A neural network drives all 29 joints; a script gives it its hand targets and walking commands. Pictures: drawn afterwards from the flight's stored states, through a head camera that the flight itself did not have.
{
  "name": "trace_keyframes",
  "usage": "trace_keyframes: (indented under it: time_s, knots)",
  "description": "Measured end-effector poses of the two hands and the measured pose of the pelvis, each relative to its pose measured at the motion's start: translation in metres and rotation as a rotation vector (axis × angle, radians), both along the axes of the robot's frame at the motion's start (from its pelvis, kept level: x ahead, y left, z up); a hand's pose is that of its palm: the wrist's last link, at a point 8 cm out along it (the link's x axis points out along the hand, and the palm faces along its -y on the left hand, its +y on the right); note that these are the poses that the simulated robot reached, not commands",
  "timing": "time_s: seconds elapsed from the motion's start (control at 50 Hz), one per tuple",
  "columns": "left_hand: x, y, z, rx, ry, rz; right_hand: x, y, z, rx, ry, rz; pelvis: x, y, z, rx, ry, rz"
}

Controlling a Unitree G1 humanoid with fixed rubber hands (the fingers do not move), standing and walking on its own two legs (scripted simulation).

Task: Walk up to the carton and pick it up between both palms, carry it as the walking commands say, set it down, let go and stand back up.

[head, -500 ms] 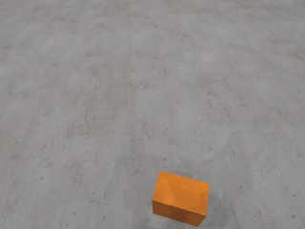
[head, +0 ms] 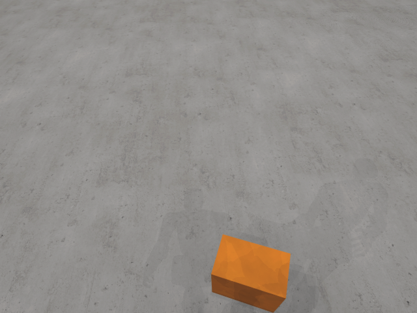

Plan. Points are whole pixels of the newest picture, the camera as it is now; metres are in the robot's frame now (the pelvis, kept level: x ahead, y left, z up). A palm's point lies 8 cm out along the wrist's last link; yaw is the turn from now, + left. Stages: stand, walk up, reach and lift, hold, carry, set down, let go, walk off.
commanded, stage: walk up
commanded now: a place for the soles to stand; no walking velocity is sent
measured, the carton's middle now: (248, 274) +0.39 -0.10 -0.64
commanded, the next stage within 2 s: reach and lift in 0.76 s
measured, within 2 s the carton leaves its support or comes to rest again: neither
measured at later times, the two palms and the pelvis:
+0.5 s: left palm out of the picture +0.01 +0.26 -0.13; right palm out of the picture +0.05 -0.27 -0.12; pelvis -0.01 -0.01 +0.00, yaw +0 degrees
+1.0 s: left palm (112, 305) +0.16 +0.24 -0.11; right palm out of the picture +0.10 -0.29 -0.11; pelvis -0.04 -0.02 -0.02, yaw -10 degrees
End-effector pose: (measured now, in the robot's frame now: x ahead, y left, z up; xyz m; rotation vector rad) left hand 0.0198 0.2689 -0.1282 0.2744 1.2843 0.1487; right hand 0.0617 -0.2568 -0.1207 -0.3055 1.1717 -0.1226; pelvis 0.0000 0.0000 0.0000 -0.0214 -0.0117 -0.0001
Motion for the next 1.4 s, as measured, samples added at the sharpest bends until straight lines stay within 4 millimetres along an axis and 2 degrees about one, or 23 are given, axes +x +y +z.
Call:
trace_keyframes:
  time_s: [0.08, 0.2, 0.4, 0.52, 0.76, 0.78, 0.8, 0.88, 0.92, 0.96, 1.04, 1.1, 1.22, 1.4]
  knots:
    - [-0.001, -0.002, 0.000, -0.008, 0.008, 0.001, 0.000, 0.002, 0.002, 0.005, -0.006, -0.010, 0.000, -0.001, 0.001, 0.011, 0.002, -0.008]
    - [0.002, -0.009, 0.003, -0.008, -0.005, -0.008, -0.009, -0.003, 0.000, 0.008, 0.026, -0.021, 0.000, -0.005, 0.004, 0.006, 0.005, -0.008]
    - [-0.006, -0.009, -0.001, -0.005, 0.027, 0.004, -0.010, -0.005, 0.000, 0.001, 0.012, -0.013, -0.005, -0.008, 0.002, 0.007, -0.003, -0.003]
    - [-0.007, -0.013, 0.000, -0.005, 0.012, 0.004, -0.014, -0.010, 0.001, -0.002, 0.017, -0.010, -0.009, -0.012, 0.003, 0.003, -0.006, -0.001]
    - [-0.020, -0.016, -0.002, -0.012, 0.026, 0.010, -0.026, -0.010, -0.001, 0.001, 0.033, -0.008, -0.015, -0.013, 0.002, -0.001, -0.013, 0.002]
    - [-0.011, -0.016, -0.001, -0.018, 0.000, 0.014, -0.019, -0.010, 0.000, 0.004, 0.015, -0.017, -0.017, -0.014, 0.000, 0.000, 0.003, -0.017]
    - [0.006, -0.017, 0.000, -0.021, -0.040, 0.008, -0.006, -0.011, 0.002, 0.002, -0.016, -0.022, -0.021, -0.014, -0.004, 0.004, 0.020, -0.039]
    - [0.092, -0.021, 0.006, -0.015, -0.136, -0.056, 0.043, -0.022, 0.008, 0.003, -0.065, -0.026, -0.040, -0.014, -0.017, 0.015, 0.049, -0.105]
    - [0.124, -0.024, 0.012, -0.012, -0.155, -0.048, 0.050, -0.029, 0.012, 0.000, -0.050, -0.043, -0.043, -0.015, -0.019, 0.023, 0.061, -0.130]
    - [0.139, -0.027, 0.017, -0.014, -0.155, -0.037, 0.046, -0.035, 0.015, 0.001, -0.034, -0.062, -0.042, -0.015, -0.020, 0.034, 0.071, -0.153]
    - [0.139, -0.034, 0.015, -0.036, -0.139, -0.034, 0.025, -0.040, 0.011, 0.015, -0.019, -0.083, -0.038, -0.015, -0.022, 0.046, 0.085, -0.179]
    - [0.134, -0.042, 0.005, -0.057, -0.139, -0.047, 0.020, -0.041, 0.003, 0.028, -0.048, -0.088, -0.040, -0.014, -0.028, 0.049, 0.103, -0.186]
    - [0.135, -0.053, -0.012, -0.075, -0.177, -0.078, 0.035, -0.037, -0.010, 0.034, -0.133, -0.094, -0.052, -0.013, -0.043, 0.052, 0.134, -0.182]
    - [0.145, -0.058, -0.021, -0.089, -0.238, -0.113, 0.057, -0.034, -0.018, 0.037, -0.200, -0.121, -0.073, -0.012, -0.055, 0.049, 0.149, -0.170]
